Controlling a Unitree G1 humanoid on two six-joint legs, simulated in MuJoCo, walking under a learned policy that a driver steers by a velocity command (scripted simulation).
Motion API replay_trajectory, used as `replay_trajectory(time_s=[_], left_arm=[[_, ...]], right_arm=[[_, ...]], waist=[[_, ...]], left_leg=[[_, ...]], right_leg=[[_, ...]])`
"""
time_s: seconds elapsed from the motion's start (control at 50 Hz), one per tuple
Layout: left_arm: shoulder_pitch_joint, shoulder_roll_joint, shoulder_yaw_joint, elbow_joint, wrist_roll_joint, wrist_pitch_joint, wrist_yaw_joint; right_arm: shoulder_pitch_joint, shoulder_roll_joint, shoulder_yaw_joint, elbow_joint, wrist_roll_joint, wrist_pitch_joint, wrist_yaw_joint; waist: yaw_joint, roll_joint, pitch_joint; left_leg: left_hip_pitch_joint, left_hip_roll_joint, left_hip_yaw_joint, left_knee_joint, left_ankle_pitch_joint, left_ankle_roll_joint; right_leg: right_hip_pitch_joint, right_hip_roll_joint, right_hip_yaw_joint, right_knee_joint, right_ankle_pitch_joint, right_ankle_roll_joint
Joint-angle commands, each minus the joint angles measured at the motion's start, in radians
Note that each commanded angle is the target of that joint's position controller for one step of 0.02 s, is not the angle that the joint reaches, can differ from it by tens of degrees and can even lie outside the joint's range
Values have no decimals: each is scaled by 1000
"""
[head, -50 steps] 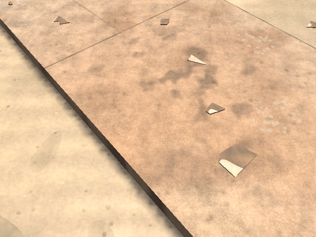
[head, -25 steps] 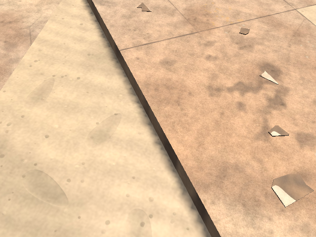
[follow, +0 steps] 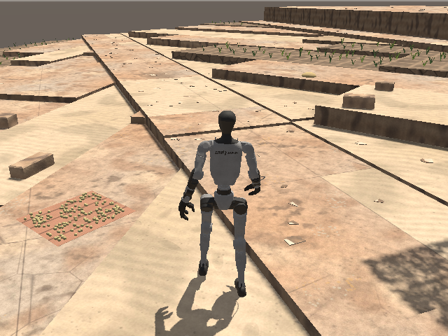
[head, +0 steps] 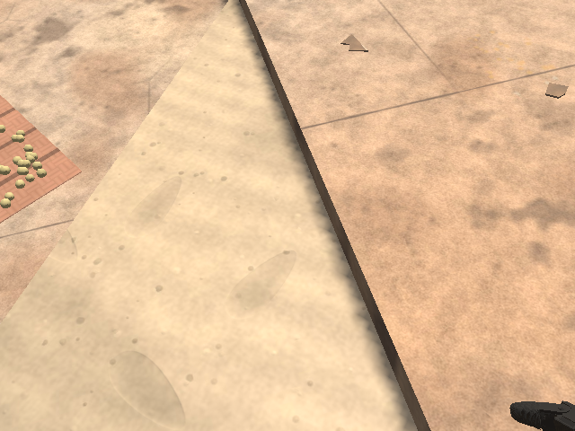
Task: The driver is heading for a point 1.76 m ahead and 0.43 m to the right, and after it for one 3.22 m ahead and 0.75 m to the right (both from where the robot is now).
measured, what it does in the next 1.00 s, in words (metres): walks ahead, turning right: left foot, then right foot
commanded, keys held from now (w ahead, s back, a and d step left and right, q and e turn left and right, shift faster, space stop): w+e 0.80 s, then w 0.14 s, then w+q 0.06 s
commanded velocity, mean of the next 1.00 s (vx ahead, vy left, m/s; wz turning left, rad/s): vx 0.49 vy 0.00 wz -0.48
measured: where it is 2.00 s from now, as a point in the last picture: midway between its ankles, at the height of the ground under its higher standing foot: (429, 181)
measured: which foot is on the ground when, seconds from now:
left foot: up 0.00-0.10, down 0.12-0.60, up 0.62-1.00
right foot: down 0.00-0.14, up 0.16-0.58, down 0.60-1.00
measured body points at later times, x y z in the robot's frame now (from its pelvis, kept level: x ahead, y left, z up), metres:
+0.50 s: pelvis +0.24 +0.02 -0.01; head +0.27 +0.00 +0.44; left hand +0.51 +0.20 -0.09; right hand +0.19 -0.26 -0.13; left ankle +0.18 +0.15 -0.75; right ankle +0.31 -0.12 -0.70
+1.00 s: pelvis +0.49 -0.08 -0.01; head +0.51 -0.11 +0.44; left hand +0.59 +0.18 -0.13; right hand +0.55 -0.39 -0.10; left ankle +0.65 -0.05 -0.59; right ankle +0.32 -0.09 -0.75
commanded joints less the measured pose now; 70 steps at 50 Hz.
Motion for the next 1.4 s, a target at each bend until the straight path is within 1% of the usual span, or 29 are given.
replay_trajectory(time_s=[0.02,0.12,0.14,0.16,0.18,0.22,0.26,0.42,0.44,0.5,0.56,0.58,0.6,0.62,0.64,0.68,0.72,0.88,1.0,1.06,1.1,1.12,1.14,1.16,1.18,1.2,1.22,1.3,1.4], left_arm=[[-39,212,57,-69,-14,-7,12],[-73,151,45,-97,1,-8,7],[-11,52,16,-132,11,-15,9],[58,67,13,-141,-20,-21,13],[20,153,39,-125,-39,-14,14],[-92,154,42,-135,-21,-3,10],[-106,121,43,-139,-15,13,1],[-234,65,15,-191,-2,28,-30],[-311,57,9,-217,89,45,-61],[-418,49,3,-277,75,63,-75],[-184,99,32,-209,73,55,-57],[-59,124,49,-163,82,43,-47],[-34,214,67,-155,86,36,-37],[-14,348,97,-193,63,37,-35],[-5,294,99,-163,32,47,-26],[-83,175,61,-139,33,40,-14],[-149,138,45,-138,26,28,-6],[20,130,42,-38,36,-8,-2],[131,137,40,50,60,-13,28],[6,119,17,34,28,-9,9],[18,237,47,50,30,-17,-8],[-34,268,63,46,13,-29,-16],[12,190,49,11,-27,-38,-35],[60,118,37,3,46,-52,-56],[60,109,35,-1,87,-53,-57],[-18,80,21,-31,83,-49,-45],[-163,48,-7,-111,95,-43,-103],[-139,4,-67,-179,101,-33,-83],[-319,57,-67,-215,63,-56,-49]], right_arm=[[-122,-51,-13,-97,14,-25,9],[145,-164,-74,-49,7,-22,-22],[281,-251,-93,-32,-20,-11,-31],[303,-233,-87,-8,-24,-3,-16],[243,-152,-66,-9,-13,-4,-13],[149,-81,-46,4,-8,-2,-12],[94,-61,-43,21,-20,-10,-14],[85,-109,-60,97,-6,-10,-23],[155,-74,-42,131,-46,-5,-19],[226,-114,-49,155,-44,18,-28],[231,-180,-56,157,-26,51,-39],[223,-166,-47,151,-7,50,-37],[246,-33,-12,120,-30,47,-27],[230,-21,-7,49,-35,46,-22],[125,-103,-24,40,-54,48,-21],[115,-77,-16,45,-50,33,-13],[155,-79,-16,55,-62,59,-2],[-68,-22,13,-36,-54,93,2],[-290,16,43,-194,-56,83,-19],[-153,23,58,-157,-30,95,15],[212,-44,10,-39,-18,109,5],[374,-77,-9,13,-16,109,1],[466,-200,-51,72,-37,97,-4],[406,-243,-59,85,-8,100,-13],[224,-188,-51,62,4,99,-18],[141,-129,-39,73,-4,87,-18],[281,-87,2,169,-61,27,14],[185,54,41,309,-101,-25,39],[278,-35,25,301,-95,-87,18]], waist=[[-25,-181,23],[-203,-136,-142],[-218,112,-327],[-183,322,-373],[-173,190,-220],[-145,61,-53],[-106,95,-3],[-116,32,34],[-113,0,59],[-152,39,44],[-51,61,-156],[18,29,-204],[-23,-143,-210],[-19,-239,-271],[37,-84,-189],[-48,-78,-7],[-118,-67,-5],[-54,-114,23],[-23,-120,126],[-102,-52,55],[-253,-173,-207],[-340,-151,-293],[-332,156,-363],[-231,338,-413],[-133,185,-342],[-93,3,-177],[-185,-94,-19],[-37,-67,-50],[-85,-54,-67]], left_leg=[[125,-54,30,-128,104,-12],[609,47,-41,-234,74,103],[950,285,-345,-239,-26,202],[944,397,-684,-385,-232,284],[816,367,-602,-416,-333,265],[598,279,-333,-446,-147,236],[475,226,-183,-502,-4,227],[473,224,90,-548,250,243],[428,224,152,-526,298,209],[620,238,175,-411,551,167],[650,226,233,-30,948,140],[470,197,266,182,743,110],[141,118,241,445,-150,74],[-150,-30,112,674,-374,16],[-245,22,31,744,-277,11],[-242,70,53,726,-182,13],[-129,81,54,673,-158,-6],[-375,73,120,569,-121,0],[-859,102,78,853,-453,95],[-104,22,249,388,-208,171],[317,-123,263,409,-213,194],[462,-111,148,240,-181,223],[623,66,-310,-69,-474,306],[657,258,-842,-366,-434,321],[541,253,-988,-417,-451,297],[380,230,-843,-403,-418,278],[229,134,-695,-311,-547,261],[253,83,-419,-317,-201,256],[149,-51,-189,-336,90,142]], right_leg=[[-98,-183,188,-85,222,-160],[-210,-107,158,286,294,-57],[-475,13,44,639,-22,4],[-631,24,41,863,-323,22],[-693,-39,59,964,-245,20],[-669,-100,12,938,-107,20],[-599,-136,5,890,-38,24],[-583,-134,-64,652,179,42],[-549,-111,-135,597,168,12],[-577,-61,-173,474,-30,-54],[-208,90,-251,261,5,-114],[33,92,-213,152,87,-132],[251,-175,138,130,45,-163],[372,-415,666,17,274,-326],[318,-385,554,4,253,-374],[98,-261,319,14,360,-311],[-42,-171,199,-7,476,-257],[81,-150,210,-76,478,-257],[331,-267,220,-122,448,-228],[-51,-172,-4,-264,863,-181],[-9,-220,-40,94,1541,-156],[-10,-204,-59,349,1476,-100],[-247,-16,-64,780,945,-44],[-394,146,6,1121,2,-25],[-479,82,68,1320,69,-35],[-510,38,14,1363,101,-32],[-719,78,186,1640,154,-79],[-1006,8,178,1554,265,-110],[-867,-70,-27,1157,310,10]])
